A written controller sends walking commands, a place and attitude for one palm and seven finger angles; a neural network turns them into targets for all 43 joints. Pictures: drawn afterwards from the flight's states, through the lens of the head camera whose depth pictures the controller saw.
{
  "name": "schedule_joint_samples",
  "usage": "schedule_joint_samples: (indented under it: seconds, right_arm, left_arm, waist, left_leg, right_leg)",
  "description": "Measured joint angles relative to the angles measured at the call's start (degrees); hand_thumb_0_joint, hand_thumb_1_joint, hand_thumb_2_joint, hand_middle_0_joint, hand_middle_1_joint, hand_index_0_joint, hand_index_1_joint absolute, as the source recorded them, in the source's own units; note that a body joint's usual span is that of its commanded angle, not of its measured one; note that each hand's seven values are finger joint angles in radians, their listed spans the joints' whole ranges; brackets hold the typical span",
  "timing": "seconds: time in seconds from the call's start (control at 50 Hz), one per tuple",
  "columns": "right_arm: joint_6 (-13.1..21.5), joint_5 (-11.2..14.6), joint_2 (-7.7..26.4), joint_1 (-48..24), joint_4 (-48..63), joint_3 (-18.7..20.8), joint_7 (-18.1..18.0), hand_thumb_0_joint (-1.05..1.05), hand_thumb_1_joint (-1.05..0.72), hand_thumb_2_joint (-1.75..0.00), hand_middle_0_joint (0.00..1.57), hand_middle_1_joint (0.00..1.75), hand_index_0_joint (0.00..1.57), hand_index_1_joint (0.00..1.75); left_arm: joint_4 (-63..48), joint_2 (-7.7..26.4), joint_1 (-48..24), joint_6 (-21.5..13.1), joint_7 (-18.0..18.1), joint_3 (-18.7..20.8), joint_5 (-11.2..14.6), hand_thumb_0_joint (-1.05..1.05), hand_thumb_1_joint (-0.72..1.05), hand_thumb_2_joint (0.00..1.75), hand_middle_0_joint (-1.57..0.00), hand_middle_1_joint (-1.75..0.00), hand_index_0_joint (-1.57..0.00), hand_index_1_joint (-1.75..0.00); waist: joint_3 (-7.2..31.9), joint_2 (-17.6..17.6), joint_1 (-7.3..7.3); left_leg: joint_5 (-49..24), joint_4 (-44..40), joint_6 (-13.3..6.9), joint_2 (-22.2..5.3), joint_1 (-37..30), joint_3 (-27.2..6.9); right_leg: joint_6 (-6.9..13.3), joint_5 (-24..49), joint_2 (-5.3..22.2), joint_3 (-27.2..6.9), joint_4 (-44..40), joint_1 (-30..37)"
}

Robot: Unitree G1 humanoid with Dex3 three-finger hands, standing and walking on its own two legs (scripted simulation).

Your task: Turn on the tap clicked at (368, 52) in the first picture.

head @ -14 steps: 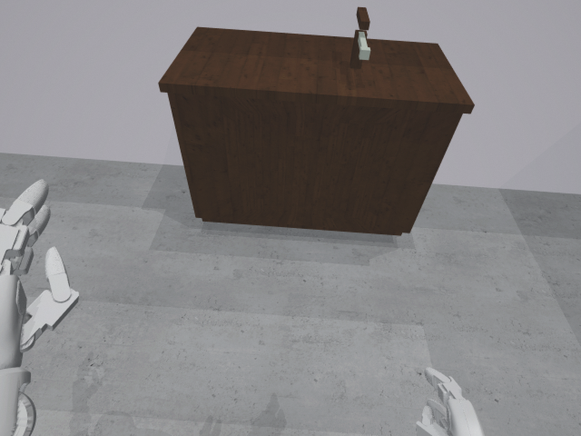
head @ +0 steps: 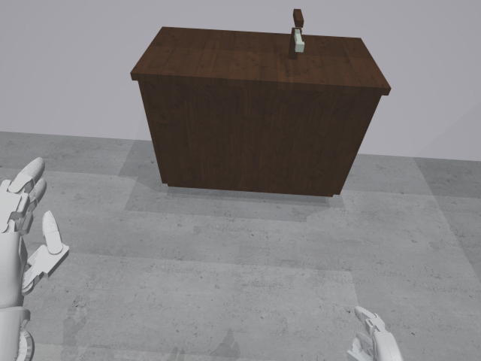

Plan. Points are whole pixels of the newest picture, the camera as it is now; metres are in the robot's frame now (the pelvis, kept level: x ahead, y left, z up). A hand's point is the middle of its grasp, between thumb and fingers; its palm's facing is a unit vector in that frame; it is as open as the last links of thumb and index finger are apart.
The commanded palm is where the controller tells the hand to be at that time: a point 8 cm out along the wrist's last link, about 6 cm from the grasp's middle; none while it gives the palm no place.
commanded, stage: look at it before walking up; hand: left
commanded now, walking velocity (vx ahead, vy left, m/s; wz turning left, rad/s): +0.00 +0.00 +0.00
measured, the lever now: (299, 46) +1.12 -0.14 +0.06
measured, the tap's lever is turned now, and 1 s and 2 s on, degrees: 0 0 0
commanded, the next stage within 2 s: walk to a spot facing it in 0.12 s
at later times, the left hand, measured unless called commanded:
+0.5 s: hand (83, 237) +0.23 +0.22 +0.16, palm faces +0.40 -0.84 -0.37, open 7.4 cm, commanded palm +0.18 +0.25 +0.18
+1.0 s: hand (161, 148) +0.38 +0.16 +0.18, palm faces +0.14 -0.92 -0.36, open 7.4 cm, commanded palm +0.34 +0.21 +0.18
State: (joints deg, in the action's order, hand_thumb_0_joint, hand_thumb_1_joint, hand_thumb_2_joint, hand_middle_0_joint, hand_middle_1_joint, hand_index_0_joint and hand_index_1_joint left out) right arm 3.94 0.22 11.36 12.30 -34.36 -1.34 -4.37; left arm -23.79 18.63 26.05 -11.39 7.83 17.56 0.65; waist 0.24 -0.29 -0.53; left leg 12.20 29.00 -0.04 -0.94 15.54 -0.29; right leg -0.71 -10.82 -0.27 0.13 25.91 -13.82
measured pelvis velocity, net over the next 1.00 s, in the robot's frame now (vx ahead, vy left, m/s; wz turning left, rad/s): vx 0.10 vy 0.00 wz -0.36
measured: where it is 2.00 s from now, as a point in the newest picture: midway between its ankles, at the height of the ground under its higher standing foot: outside the picture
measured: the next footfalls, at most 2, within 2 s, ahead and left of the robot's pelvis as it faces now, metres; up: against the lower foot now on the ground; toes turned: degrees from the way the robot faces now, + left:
left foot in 0.86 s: +0.18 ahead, +0.10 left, +0.00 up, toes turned -7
right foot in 1.32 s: +0.19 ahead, -0.21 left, +0.00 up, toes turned -40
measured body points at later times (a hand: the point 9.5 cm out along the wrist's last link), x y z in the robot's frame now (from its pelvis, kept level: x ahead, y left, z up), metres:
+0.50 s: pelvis +0.00 -0.01 -0.01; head -0.01 -0.01 +0.44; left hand +0.20 +0.27 +0.18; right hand +0.16 -0.24 -0.09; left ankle +0.04 +0.12 -0.74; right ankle +0.03 -0.12 -0.73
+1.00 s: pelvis +0.10 +0.00 -0.01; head +0.10 +0.02 +0.44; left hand +0.37 +0.21 +0.19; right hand +0.18 -0.27 -0.08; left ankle +0.14 +0.11 -0.74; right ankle +0.04 -0.10 -0.64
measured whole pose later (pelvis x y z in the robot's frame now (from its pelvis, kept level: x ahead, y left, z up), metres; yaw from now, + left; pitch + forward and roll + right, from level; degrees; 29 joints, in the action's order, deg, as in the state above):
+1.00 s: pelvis +0.10 +0.00 -0.01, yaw -20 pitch -1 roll -1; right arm 4.0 -0.2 9.5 12.0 -33.9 -0.2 -2.5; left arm -26.0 20.8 23.8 -15.2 8.4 21.8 0.2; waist 0.0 2.0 -0.4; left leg 17.3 33.2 0.2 -7.0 14.4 11.6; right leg -0.6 -25.9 -0.8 1.1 70.4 -29.8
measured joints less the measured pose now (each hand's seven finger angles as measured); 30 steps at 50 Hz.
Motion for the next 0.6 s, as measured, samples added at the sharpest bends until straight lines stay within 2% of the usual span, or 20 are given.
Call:
schedule_joint_samples:
  seconds: [0.22, 0.32, 0.44, 0.5, 0.54, 0.56, 0.6]
  right_arm:
    - [-0.16, 0.08, 0.16, 0.66, -0.06, 0.26, 0.06, 0.01, -0.9, -0.9, 0.2, 0.3, 0.21, 0.3]
    - [-0.29, -0.05, 0.08, 0.81, -0.23, 0.15, 0.09, 0.01, -0.9, -0.9, 0.2, 0.3, 0.21, 0.3]
    - [-0.31, -0.24, -0.52, 1.42, 0.53, 0.12, -0.35, 0.01, -0.9, -0.9, 0.2, 0.3, 0.21, 0.3]
    - [0.09, -0.51, -1.33, 1.26, 0.46, 0.1, -0.12, 0.01, -0.9, -0.9, 0.2, 0.3, 0.21, 0.3]
    - [0.14, -0.51, -1.35, 1.49, 0.53, 0.16, 0.38, 0.01, -0.9, -0.9, 0.2, 0.3, 0.21, 0.3]
    - [0.08, -0.5, -1.33, 1.74, 0.49, 0.25, 0.67, 0.01, -0.9, -0.9, 0.2, 0.3, 0.21, 0.3]
    - [-0.15, -0.4, -0.69, 1.7, -0.7, 0.65, 1.37, 0.01, -0.9, -0.9, 0.2, 0.3, 0.21, 0.3]
  left_arm:
    - [-0.71, 0.84, 0.9, -0.43, 0.14, 0.79, 0.12, 0.01, 0.89, 0.9, -0.21, -0.31, -0.21, -0.3]
    - [-0.58, 0.68, 1.38, -0.17, 0.26, 0.94, 0.09, 0.01, 0.89, 0.9, -0.21, -0.31, -0.21, -0.3]
    - [0.17, -0.13, 0.25, 0.28, 0.85, 1.57, -0.4, 0.01, 0.89, 0.9, -0.21, -0.31, -0.21, -0.3]
    - [0.9, 0.29, -1.22, 0.09, 0.81, 2.4, -0.53, 0.01, 0.9, 0.9, -0.21, -0.31, -0.21, -0.3]
    - [1.1, 0.28, -1.99, 0.1, 0.51, 2.26, -0.66, 0.01, 0.9, 0.9, -0.21, -0.31, -0.21, -0.3]
    - [0.82, 0.41, -2.31, 0.06, 0.34, 1.97, -0.77, 0.01, 0.9, 0.9, -0.21, -0.31, -0.21, -0.3]
    - [0.57, -0.43, -3.43, -0.23, 0.19, 0.51, -0.79, 0.01, 0.9, 0.9, -0.21, -0.31, -0.21, -0.3]
  waist:
    - [-0.16, -0.13, 0.5]
    - [0.31, 0.06, -0.15]
    - [1.6, -0.28, -0.7]
    - [0.97, -0.47, -0.92]
    - [0.75, -1.41, -0.8]
    - [0.97, -1.22, -0.74]
    - [0.94, -0.64, -0.9]
  left_leg:
    - [-0.38, -0.09, 0.07, -0.11, 0.28, -0.05]
    - [0.13, 0.71, -0.02, -0.28, 0.5, 0.9]
    - [3.12, 4.3, -0.37, -1.88, 1.72, 2.77]
    - [4.77, 7.0, 0.75, -3.32, 1.82, 3.59]
    - [7.52, 10.12, 1.1, -4.84, 2.38, 3.68]
    - [11.29, 12.9, 0.96, -4.9, 3.45, 3.73]
    - [15.73, 23.29, 1.46, -3.46, 7.34, 2.36]
  right_leg:
    - [0.07, 0.44, -0.11, 0.04, -0.23, -0.21]
    - [0.19, -0.07, -0.25, -0.89, 1.31, -1.18]
    - [1.43, -10.87, -1.44, -1.8, 9.27, -4.69]
    - [1.53, -12.27, -1.5, 0.48, 11.34, -4.85]
    - [2.34, -8.41, -2.21, 1.45, 11.19, -4.55]
    - [3.06, -5.65, -2.29, 1.44, 11.5, -4.96]
    - [3.78, -6.22, -2.16, 1.05, 12.7, -5.45]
